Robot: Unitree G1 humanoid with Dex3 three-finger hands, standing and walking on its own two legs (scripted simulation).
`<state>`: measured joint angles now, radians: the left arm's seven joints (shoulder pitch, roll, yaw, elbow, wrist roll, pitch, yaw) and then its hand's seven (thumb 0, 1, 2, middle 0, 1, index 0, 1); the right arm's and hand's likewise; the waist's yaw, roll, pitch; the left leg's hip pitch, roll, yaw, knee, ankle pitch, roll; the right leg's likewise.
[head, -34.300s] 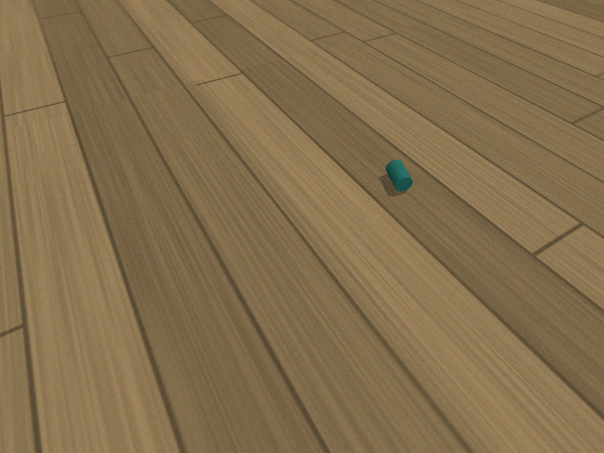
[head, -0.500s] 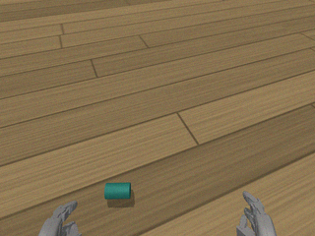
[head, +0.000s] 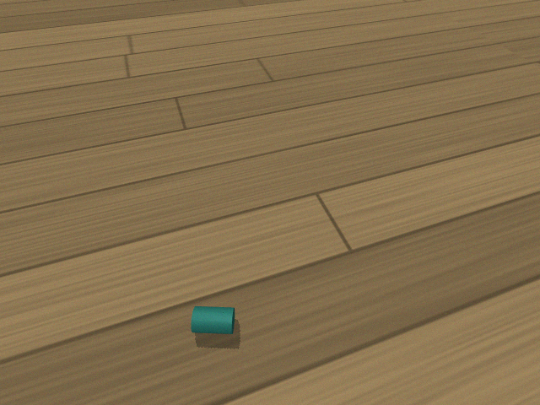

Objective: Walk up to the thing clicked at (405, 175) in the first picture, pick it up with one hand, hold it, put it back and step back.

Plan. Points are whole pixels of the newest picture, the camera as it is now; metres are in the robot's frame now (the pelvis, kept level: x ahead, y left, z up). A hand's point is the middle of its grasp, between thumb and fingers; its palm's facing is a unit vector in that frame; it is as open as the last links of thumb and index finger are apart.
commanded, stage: stand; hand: left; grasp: from above
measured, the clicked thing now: (213, 319) +0.52 +0.21 -0.70
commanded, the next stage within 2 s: none
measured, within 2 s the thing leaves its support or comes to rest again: neither
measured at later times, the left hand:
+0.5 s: hand out of the picture +0.04 +0.23 -0.13, palm faces +0.06 -0.94 -0.35, open 7.4 cm
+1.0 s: hand out of the picture +0.05 +0.23 -0.13, palm faces +0.04 -0.94 -0.34, open 7.4 cm
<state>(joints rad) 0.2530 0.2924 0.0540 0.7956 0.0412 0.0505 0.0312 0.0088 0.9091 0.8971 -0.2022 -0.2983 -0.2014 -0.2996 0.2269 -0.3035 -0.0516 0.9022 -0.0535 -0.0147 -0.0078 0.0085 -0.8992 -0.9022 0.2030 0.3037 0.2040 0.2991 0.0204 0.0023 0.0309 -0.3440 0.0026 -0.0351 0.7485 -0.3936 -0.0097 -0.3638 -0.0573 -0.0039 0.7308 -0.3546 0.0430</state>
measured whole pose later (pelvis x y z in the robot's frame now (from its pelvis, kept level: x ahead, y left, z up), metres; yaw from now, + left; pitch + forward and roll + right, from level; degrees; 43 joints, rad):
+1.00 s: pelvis +0.00 -0.02 +0.03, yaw +0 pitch -4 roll +0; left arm 0.14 0.30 0.04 1.15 0.02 0.01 0.01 0.00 0.91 0.90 -0.20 -0.30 -0.20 -0.30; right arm 0.17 -0.32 -0.02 1.12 -0.02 0.01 -0.01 0.00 -0.90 -0.90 0.20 0.30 0.20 0.30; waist 0.01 0.02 0.08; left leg -0.11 0.03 -0.05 0.39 -0.21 -0.04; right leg -0.13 -0.03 -0.03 0.38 -0.18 0.02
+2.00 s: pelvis +0.00 -0.02 +0.03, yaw +0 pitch -4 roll +0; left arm 0.12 0.32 0.03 1.14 0.01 0.00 0.00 0.00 0.91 0.90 -0.20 -0.30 -0.20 -0.30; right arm 0.13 -0.34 -0.01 1.13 -0.01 0.00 0.00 0.00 -0.90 -0.90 0.20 0.30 0.20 0.30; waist 0.00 0.02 0.06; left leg -0.09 0.03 -0.04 0.34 -0.19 -0.04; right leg -0.12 -0.03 -0.02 0.35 -0.17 0.02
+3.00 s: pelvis -0.13 +0.02 +0.02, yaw -6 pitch -2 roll +2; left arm 0.15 0.34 0.07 0.85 0.02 0.04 0.01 0.01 0.91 0.90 -0.21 -0.30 -0.21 -0.30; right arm 0.11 -0.37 -0.04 0.90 0.01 0.06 -0.01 0.00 -0.90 -0.90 0.20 0.30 0.20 0.30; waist 0.02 0.00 0.17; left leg -0.42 -0.11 -0.09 1.08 -0.54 0.00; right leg -0.28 0.02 0.07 0.60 -0.28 -0.03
